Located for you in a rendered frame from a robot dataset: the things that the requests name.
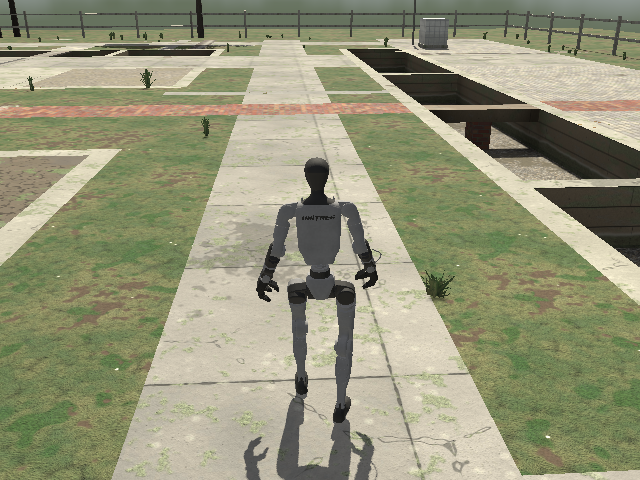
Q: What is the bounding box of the left robot upper arm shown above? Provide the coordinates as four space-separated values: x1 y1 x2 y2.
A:
270 202 297 258

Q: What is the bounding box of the robot right hand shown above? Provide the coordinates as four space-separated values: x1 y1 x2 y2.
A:
355 269 378 289

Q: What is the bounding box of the right robot foot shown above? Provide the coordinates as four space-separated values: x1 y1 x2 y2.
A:
333 396 351 423

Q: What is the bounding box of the left robot forearm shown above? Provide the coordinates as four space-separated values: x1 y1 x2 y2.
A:
259 242 280 283

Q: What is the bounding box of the robot left shin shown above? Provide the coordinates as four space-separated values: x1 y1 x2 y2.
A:
292 320 307 382

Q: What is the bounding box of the right robot forearm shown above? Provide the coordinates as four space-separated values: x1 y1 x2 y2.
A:
358 239 376 273

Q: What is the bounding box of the robot left hand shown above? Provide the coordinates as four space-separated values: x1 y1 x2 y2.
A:
256 273 279 302

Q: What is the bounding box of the right robot upper arm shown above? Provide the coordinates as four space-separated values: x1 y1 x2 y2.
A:
338 200 368 254

